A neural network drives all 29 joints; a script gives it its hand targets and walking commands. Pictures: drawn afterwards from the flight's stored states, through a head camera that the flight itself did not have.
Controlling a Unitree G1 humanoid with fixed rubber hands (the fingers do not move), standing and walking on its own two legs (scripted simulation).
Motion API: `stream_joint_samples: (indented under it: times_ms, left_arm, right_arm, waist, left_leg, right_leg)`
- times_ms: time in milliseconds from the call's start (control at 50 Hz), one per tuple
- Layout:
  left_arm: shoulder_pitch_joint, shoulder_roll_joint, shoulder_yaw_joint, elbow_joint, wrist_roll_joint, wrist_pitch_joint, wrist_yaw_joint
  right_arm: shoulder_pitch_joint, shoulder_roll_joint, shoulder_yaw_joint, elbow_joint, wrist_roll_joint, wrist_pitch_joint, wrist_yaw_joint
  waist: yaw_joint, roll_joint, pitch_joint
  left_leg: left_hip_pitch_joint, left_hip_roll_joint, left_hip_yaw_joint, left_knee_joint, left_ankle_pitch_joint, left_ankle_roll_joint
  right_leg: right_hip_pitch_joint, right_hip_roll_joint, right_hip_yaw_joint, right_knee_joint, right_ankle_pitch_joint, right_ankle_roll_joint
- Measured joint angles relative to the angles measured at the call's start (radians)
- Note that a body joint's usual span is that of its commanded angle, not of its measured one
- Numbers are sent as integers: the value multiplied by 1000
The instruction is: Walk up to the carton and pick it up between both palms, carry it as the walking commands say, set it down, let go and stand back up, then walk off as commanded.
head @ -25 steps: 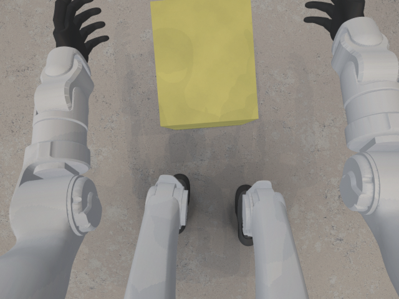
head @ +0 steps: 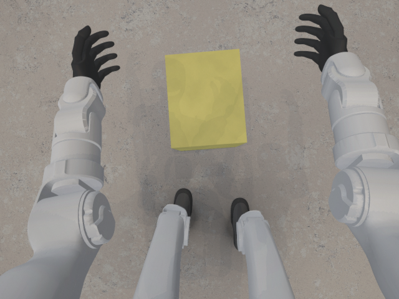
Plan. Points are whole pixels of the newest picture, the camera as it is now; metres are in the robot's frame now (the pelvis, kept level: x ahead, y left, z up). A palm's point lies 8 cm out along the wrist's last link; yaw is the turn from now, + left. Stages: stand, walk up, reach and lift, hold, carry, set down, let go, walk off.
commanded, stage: let go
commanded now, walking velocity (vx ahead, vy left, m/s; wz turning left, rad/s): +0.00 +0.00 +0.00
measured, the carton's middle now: (205, 108) +0.53 +0.04 -0.52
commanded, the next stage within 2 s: stand in 1.32 s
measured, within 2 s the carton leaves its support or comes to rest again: neither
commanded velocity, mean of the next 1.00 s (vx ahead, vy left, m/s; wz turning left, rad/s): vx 0.00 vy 0.00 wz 0.00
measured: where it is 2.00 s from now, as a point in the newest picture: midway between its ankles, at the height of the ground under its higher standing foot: (211, 228)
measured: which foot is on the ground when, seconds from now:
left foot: down 0.00-1.00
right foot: down 0.00-1.00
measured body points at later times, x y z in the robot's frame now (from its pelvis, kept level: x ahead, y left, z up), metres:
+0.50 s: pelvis +0.05 +0.01 +0.08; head +0.24 +0.01 +0.48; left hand +0.36 +0.26 -0.02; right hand +0.40 -0.20 -0.03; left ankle +0.08 +0.12 -0.63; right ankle +0.06 -0.12 -0.63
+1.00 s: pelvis +0.09 -0.01 +0.12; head +0.11 -0.01 +0.57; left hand +0.26 +0.23 +0.04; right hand +0.26 -0.24 +0.04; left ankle +0.08 +0.12 -0.63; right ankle +0.06 -0.12 -0.63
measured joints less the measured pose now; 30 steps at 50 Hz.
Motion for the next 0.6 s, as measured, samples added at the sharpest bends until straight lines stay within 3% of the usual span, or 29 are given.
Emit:
stream_joint_samples:
  times_ms: [120,300,440,600]
  left_arm:
    - [62,-26,10,-31,71,-12,-18]
    - [441,0,-116,-236,50,-26,-83]
    - [689,1,-205,-284,15,-67,-104]
    - [948,-18,-288,-293,-9,-131,-92]
  right_arm:
    - [71,44,-22,-42,-52,-15,-20]
    - [471,138,47,-325,-35,-20,-88]
    - [726,144,94,-377,-7,-68,-73]
    - [977,148,143,-365,8,-137,-48]
  waist:
    - [-9,1,5]
    - [-33,13,25]
    - [-26,24,16]
    - [-33,26,15]
  left_leg:
    - [46,2,-7,-46,8,0]
    - [243,-2,-12,-157,14,9]
    - [479,-2,-7,-264,20,15]
    - [770,-4,-3,-374,15,17]
  right_leg:
    - [51,0,-6,-56,13,-2]
    - [255,-7,-4,-179,23,1]
    - [494,-12,3,-298,37,3]
    - [784,-21,9,-409,35,-2]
